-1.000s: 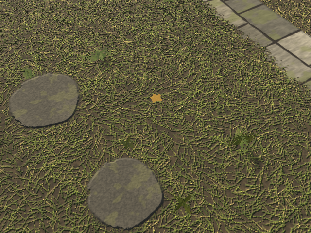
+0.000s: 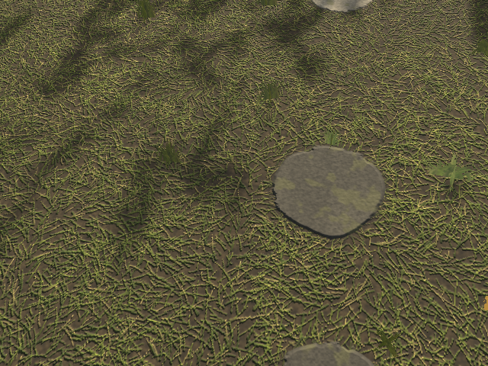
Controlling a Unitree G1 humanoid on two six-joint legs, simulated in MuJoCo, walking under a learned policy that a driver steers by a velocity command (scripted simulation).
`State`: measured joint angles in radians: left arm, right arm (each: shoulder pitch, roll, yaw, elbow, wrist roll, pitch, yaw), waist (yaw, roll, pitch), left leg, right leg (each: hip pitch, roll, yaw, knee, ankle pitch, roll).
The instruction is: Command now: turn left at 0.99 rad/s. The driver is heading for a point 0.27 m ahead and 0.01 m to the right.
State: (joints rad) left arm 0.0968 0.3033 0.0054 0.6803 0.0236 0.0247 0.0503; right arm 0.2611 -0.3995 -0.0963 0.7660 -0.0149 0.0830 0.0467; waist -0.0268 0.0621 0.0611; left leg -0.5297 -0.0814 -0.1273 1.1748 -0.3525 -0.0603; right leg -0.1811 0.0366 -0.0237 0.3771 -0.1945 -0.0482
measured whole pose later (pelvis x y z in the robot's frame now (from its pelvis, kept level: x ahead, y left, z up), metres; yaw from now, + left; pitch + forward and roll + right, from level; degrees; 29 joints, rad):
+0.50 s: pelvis +0.01 +0.03 +0.00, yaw +11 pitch -1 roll +0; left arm 0.33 0.29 0.04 0.82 0.00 0.07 -0.01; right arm 0.05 -0.21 0.02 0.74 -0.02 0.04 -0.03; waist 0.07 -0.04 0.08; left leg -0.15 -0.03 0.05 0.42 -0.25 0.05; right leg -0.37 -0.02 0.00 0.95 -0.46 0.03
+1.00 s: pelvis +0.02 -0.03 +0.00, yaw -13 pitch +1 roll +2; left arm 0.27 0.32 0.08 0.68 0.00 0.05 -0.02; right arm 0.16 -0.33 -0.05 0.76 -0.05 0.04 0.01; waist 0.01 0.04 0.05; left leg -0.50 0.03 -0.03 1.05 -0.33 -0.05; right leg -0.22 0.10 0.07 0.43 -0.23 -0.11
